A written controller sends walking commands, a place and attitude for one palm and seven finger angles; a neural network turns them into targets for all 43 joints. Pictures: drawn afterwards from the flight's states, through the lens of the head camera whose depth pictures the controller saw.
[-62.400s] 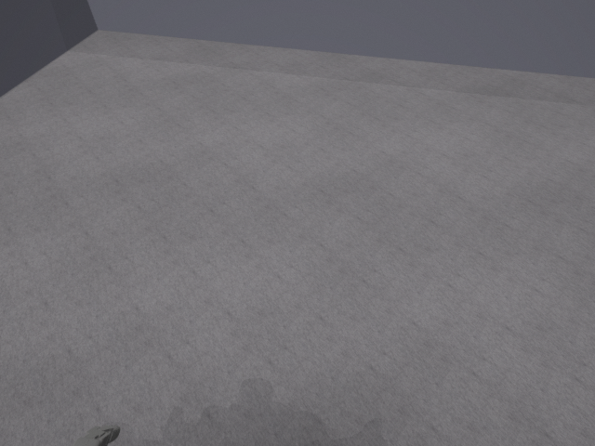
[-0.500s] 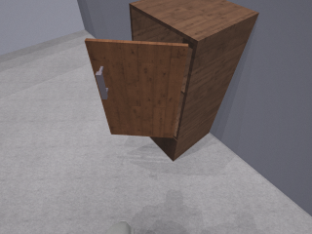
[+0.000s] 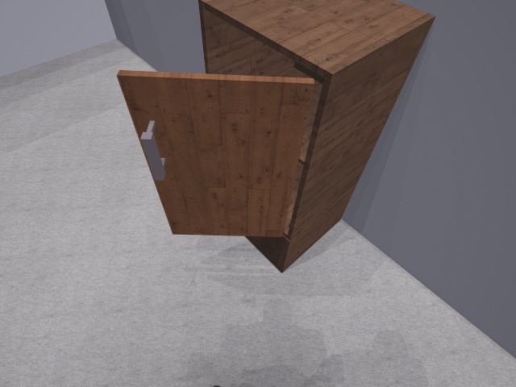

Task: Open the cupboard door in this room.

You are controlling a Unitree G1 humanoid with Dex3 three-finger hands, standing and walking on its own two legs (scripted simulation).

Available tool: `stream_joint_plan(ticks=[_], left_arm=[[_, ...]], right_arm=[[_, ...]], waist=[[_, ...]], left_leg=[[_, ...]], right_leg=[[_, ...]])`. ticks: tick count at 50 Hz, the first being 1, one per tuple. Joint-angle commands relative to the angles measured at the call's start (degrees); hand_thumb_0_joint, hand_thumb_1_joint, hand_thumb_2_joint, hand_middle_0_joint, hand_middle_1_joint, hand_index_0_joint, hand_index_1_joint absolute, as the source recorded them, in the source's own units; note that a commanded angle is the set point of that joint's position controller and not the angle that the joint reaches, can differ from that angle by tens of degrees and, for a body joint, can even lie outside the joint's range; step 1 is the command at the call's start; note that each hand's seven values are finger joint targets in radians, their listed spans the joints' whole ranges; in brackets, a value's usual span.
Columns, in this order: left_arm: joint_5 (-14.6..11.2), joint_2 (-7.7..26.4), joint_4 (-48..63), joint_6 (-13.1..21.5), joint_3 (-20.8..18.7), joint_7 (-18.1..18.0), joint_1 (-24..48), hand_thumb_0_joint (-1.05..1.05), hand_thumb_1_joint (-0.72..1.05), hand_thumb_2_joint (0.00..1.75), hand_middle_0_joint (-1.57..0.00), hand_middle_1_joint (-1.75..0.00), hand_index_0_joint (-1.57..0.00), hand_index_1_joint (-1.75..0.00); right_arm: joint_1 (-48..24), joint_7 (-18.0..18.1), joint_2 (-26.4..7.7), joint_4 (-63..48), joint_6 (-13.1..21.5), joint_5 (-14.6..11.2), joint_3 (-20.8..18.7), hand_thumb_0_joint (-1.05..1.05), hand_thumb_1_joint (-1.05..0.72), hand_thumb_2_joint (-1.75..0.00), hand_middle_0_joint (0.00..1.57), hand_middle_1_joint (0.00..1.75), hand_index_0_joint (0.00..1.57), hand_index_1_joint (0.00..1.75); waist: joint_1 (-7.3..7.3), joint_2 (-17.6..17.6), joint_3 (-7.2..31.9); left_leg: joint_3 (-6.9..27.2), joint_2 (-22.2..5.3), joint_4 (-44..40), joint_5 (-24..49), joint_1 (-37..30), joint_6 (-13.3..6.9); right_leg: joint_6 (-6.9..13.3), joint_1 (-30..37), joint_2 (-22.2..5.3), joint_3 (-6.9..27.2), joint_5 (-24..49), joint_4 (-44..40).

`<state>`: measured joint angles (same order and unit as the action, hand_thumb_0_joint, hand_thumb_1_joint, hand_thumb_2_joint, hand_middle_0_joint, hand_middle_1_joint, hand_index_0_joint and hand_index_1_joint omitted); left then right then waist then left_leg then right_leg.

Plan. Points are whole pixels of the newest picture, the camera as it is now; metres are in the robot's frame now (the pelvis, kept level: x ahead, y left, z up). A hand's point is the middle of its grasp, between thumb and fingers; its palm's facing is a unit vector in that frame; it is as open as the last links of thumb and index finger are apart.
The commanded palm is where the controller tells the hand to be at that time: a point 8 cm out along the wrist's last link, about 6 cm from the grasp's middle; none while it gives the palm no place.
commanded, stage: come to a stop and stand still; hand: left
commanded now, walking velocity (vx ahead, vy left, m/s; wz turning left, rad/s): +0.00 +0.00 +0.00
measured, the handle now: (155, 151) +0.57 +0.27 -0.04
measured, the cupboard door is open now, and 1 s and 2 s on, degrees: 47 47 47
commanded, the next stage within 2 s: look again from close up in 0.52 s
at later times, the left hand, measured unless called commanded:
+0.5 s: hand out of the picture +0.06 +0.13 -0.17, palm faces +0.02 -0.98 -0.19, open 7.2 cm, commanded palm none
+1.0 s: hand out of the picture +0.02 +0.14 -0.17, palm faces +0.01 -0.98 -0.21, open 7.4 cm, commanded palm none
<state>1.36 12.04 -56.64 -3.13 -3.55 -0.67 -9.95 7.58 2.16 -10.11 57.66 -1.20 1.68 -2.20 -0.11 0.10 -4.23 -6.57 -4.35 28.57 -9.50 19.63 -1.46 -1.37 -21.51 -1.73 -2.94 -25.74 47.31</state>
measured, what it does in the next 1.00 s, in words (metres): steps on the spot: right foot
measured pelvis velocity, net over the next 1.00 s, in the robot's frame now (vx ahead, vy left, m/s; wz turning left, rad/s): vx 0.01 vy -0.03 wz -0.01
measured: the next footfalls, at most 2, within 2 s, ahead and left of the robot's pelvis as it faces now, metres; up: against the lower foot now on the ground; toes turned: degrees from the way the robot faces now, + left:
right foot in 0.08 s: +0.02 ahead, -0.15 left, +0.00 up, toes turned -3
right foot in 1.80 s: +0.07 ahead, -0.11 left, +0.00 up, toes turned -1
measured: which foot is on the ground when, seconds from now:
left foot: down 0.00-1.00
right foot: up 0.00-0.06, down 0.08-1.00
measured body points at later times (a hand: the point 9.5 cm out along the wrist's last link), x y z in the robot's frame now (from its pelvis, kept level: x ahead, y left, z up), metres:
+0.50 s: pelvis +0.01 -0.05 +0.01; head +0.03 -0.05 +0.45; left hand +0.06 +0.18 -0.15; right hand +0.01 -0.27 -0.16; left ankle +0.01 +0.08 -0.74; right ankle -0.02 -0.15 -0.74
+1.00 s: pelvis +0.01 -0.03 +0.00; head +0.02 -0.04 +0.45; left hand +0.02 +0.19 -0.16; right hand +0.03 -0.26 -0.16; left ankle +0.01 +0.08 -0.74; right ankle -0.02 -0.15 -0.74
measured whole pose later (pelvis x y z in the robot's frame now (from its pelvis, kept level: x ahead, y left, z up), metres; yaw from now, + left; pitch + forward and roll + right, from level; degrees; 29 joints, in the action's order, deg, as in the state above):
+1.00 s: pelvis +0.01 -0.03 +0.00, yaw -1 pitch -1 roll +0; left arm 0.7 8.8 -62.5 0.9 0.8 -1.9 -16.8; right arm 15.3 1.5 -10.1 61.2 0.8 0.9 0.8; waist 0.1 -0.7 -1.4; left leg -2.8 -0.6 29.0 -15.9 11.8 -0.4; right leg 0.0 -9.7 -1.3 -2.1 -18.4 29.4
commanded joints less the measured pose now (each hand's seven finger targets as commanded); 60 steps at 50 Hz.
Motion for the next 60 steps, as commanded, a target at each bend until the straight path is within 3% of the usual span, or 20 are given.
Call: stream_joint_plan(ticks=[1,2,3,4,5,7,10,12,14,16,21,30,31,32,34,35,37,39,44,60], left_arm=[[-0.1,2.1,1.2,1.0,-0.2,-0.2,-8.8,0.00,0.90,0.90,-0.20,-0.30,-0.20,-0.30],[0.1,4.2,1.3,1.5,-0.4,-0.4,-9.3,0.00,0.90,0.90,-0.20,-0.30,-0.20,-0.30],[0.5,7.8,2.0,2.1,-0.7,-0.7,-7.7,0.00,0.90,0.90,-0.20,-0.30,-0.20,-0.30],[0.4,10.3,2.9,2.3,-0.4,-0.6,-4.5,0.00,0.90,0.90,-0.20,-0.30,-0.20,-0.30],[0.3,9.3,3.3,2.7,-0.2,-0.8,-2.5,0.00,0.90,0.90,-0.20,-0.30,-0.20,-0.30],[0.0,7.6,2.7,3.1,0.5,-0.9,0.6,0.00,0.90,0.90,-0.20,-0.30,-0.20,-0.30],[-0.5,6.4,0.6,3.7,1.0,-1.0,-0.4,0.00,0.90,0.90,-0.20,-0.30,-0.20,-0.30],[-1.3,5.2,-0.7,4.0,1.5,-0.9,-2.4,0.00,0.90,0.90,-0.20,-0.30,-0.20,-0.30],[-1.4,4.2,-1.4,3.7,1.8,-0.9,-3.0,0.00,0.90,0.90,-0.20,-0.30,-0.20,-0.30],[-1.4,4.3,-2.6,3.4,1.6,-1.0,-3.2,0.00,0.90,0.90,-0.20,-0.30,-0.20,-0.30],[-1.3,4.0,-4.2,3.6,1.8,-0.9,-3.5,0.00,0.90,0.90,-0.20,-0.30,-0.20,-0.30],[-1.2,2.8,-6.0,4.1,2.2,-1.0,-5.7,0.00,0.90,0.90,-0.20,-0.30,-0.20,-0.30],[0.0,3.4,-7.2,5.9,2.5,-3.7,-12.4,0.00,0.90,0.90,-0.20,-0.30,-0.20,-0.30],[-0.4,6.5,-4.5,6.4,2.1,-3.4,-9.8,0.00,0.90,0.90,-0.20,-0.30,-0.20,-0.30],[-0.6,4.7,-2.8,6.4,2.6,-2.7,-7.2,0.00,0.90,0.90,-0.20,-0.30,-0.20,-0.30],[-0.6,3.9,-2.6,6.4,2.5,-2.5,-7.6,0.00,0.90,0.90,-0.20,-0.30,-0.20,-0.30],[-0.7,2.9,-3.1,5.8,2.7,-2.3,-9.5,0.00,0.90,0.90,-0.20,-0.30,-0.20,-0.30],[-0.7,2.5,-3.4,5.4,3.0,-2.1,-9.9,0.00,0.90,0.90,-0.20,-0.30,-0.20,-0.30],[-0.7,2.5,-3.5,4.7,3.2,-1.7,-9.8,0.00,0.90,0.90,-0.20,-0.30,-0.20,-0.30],[-0.6,4.2,-4.2,4.5,2.9,-1.4,-8.8,0.00,0.90,0.90,-0.20,-0.30,-0.20,-0.30]], right_arm=[[3.8,-0.1,-10.5,-2.0,0.2,-0.3,-3.1,0.00,-0.90,-0.90,0.20,0.30,0.20,0.30],[4.7,-0.4,-9.0,-2.0,0.2,-0.7,-3.0,0.00,-0.90,-0.90,0.20,0.30,0.20,0.30],[5.6,-0.8,-5.9,-2.7,0.0,-1.1,-2.5,0.00,-0.90,-0.90,0.20,0.30,0.20,0.30],[4.8,-1.4,-3.8,-3.5,-0.5,-1.1,-1.7,0.00,-0.90,-0.90,0.20,0.30,0.20,0.30],[3.2,-1.5,-3.7,-3.8,-1.1,-0.8,-1.7,0.00,-0.90,-0.90,0.20,0.30,0.20,0.30],[5.4,-1.3,-3.9,-1.7,-1.2,-0.5,-1.4,0.00,-0.90,-0.90,0.20,0.30,0.20,0.30],[8.1,-1.0,-3.0,1.0,-0.2,-0.9,-0.5,0.00,-0.90,-0.90,0.20,0.30,0.20,0.30],[9.3,-0.6,-4.4,2.8,1.1,-0.8,-0.1,0.00,-0.90,-0.90,0.20,0.30,0.20,0.30],[8.6,-0.1,-6.1,3.7,1.4,-0.7,0.1,0.00,-0.90,-0.90,0.20,0.30,0.20,0.30],[8.5,0.1,-5.1,5.0,1.6,-0.7,0.3,0.00,-0.90,-0.90,0.20,0.30,0.20,0.30],[9.6,0.0,-4.1,6.2,1.4,-0.8,0.4,0.00,-0.90,-0.90,0.20,0.30,0.20,0.30],[10.7,0.0,-3.0,7.3,1.4,-0.8,0.8,0.00,-0.90,-0.90,0.20,0.30,0.20,0.30],[5.2,-0.6,-4.9,3.0,2.7,-1.3,0.9,0.00,-0.90,-0.90,0.20,0.30,0.20,0.30],[9.2,-1.0,-1.2,1.4,2.3,-1.2,1.2,0.00,-0.90,-0.90,0.20,0.30,0.20,0.30],[12.3,-1.2,-2.2,1.5,2.3,-1.1,1.2,0.00,-0.90,-0.90,0.20,0.30,0.20,0.30],[12.6,-1.2,-2.6,1.2,2.8,-0.8,1.4,0.00,-0.90,-0.90,0.20,0.30,0.20,0.30],[11.7,-0.8,-3.6,0.6,3.1,-0.9,1.5,0.00,-0.90,-0.90,0.20,0.30,0.20,0.30],[11.1,-0.6,-4.2,0.1,3.0,-1.0,1.6,0.00,-0.90,-0.90,0.20,0.30,0.20,0.30],[10.2,-0.6,-4.8,0.6,2.9,-0.9,1.8,0.00,-0.90,-0.90,0.20,0.30,0.20,0.30],[9.3,-0.5,-5.4,3.5,3.3,-0.9,1.9,0.00,-0.90,-0.90,0.20,0.30,0.20,0.30]], waist=[[1.17,-7.8,7.7],[1.42,-3.2,7.6],[0.49,7.8,6.1],[-0.10,12.8,3.9],[0.29,10.5,3.6],[-1.29,12.8,2.2],[-1.40,8.4,4.2],[-0.64,1.9,6.5],[0.28,1.0,5.4],[0.42,-5.6,4.8],[0.19,-0.1,3.0],[-0.08,1.9,0.5],[2.30,-1.2,-0.9],[-1.51,-0.7,4.1],[-2.56,-1.0,5.4],[-1.78,-4.3,5.5],[-0.66,-3.9,5.0],[-0.53,-0.1,3.0],[-0.14,0.6,-0.9],[0.56,-0.6,1.6]], left_leg=[[10.8,-10.7,-7.0,4.0,-2.4,-4.9],[9.1,-7.7,-3.7,-0.8,0.4,-2.6],[4.6,-1.8,2.1,-10.1,4.1,1.1],[2.1,2.5,7.6,-17.1,2.0,2.7],[3.8,2.6,12.2,-18.3,-0.5,2.5],[5.2,2.6,15.0,-15.1,0.5,2.3],[4.4,2.5,3.4,-8.9,-3.8,3.1],[8.2,-1.0,-4.2,11.5,-10.5,1.8],[9.5,-3.5,-4.6,12.1,-9.5,1.1],[8.9,-2.8,-5.0,14.6,-9.5,1.3],[8.1,-1.9,-7.5,5.3,-8.9,1.8],[7.4,-1.3,-8.4,3.3,-10.5,1.8],[4.6,-0.9,5.4,4.0,-5.6,2.6],[6.1,0.4,4.2,-7.9,-4.7,1.6],[6.8,0.0,0.1,-2.7,-7.7,1.4],[7.6,-0.8,-0.7,4.1,-8.5,0.7],[8.4,-1.9,-1.1,9.6,-7.9,-0.1],[8.6,-1.7,-2.1,6.6,-7.3,-0.3],[9.1,-1.2,-5.3,1.1,-6.0,-0.7],[8.6,-1.6,-6.7,4.4,-8.5,-0.8]], right_leg=[[0.9,11.4,0.5,-1.5,10.4,-17.4],[1.6,14.9,-1.5,1.9,13.5,-24.1],[5.0,13.8,-10.5,12.5,13.1,-30.0],[9.0,6.2,-17.1,16.4,10.7,-34.0],[10.4,1.7,-16.7,16.2,9.5,-35.0],[10.2,5.0,-13.1,12.1,22.3,-30.9],[8.6,11.4,-10.3,7.6,37.2,-24.4],[4.6,11.4,-6.9,6.0,35.7,-21.3],[3.0,12.2,-4.7,5.9,26.2,-24.9],[3.2,13.8,-4.9,5.4,27.4,-24.4],[3.4,14.1,-5.0,5.5,21.8,-28.1],[3.4,12.1,-4.8,5.8,19.1,-30.7],[0.8,11.0,-8.7,10.2,49.1,-27.5],[4.3,14.0,-11.2,10.8,45.3,-25.8],[6.1,10.1,-7.0,7.8,26.1,-24.3],[5.4,10.2,-5.2,6.0,26.7,-22.3],[4.6,10.9,-3.7,4.9,23.8,-21.2],[4.3,10.0,-3.4,5.0,20.7,-21.8],[3.7,7.8,-3.1,5.5,13.8,-23.3],[3.4,10.1,-3.8,5.6,18.1,-23.7]])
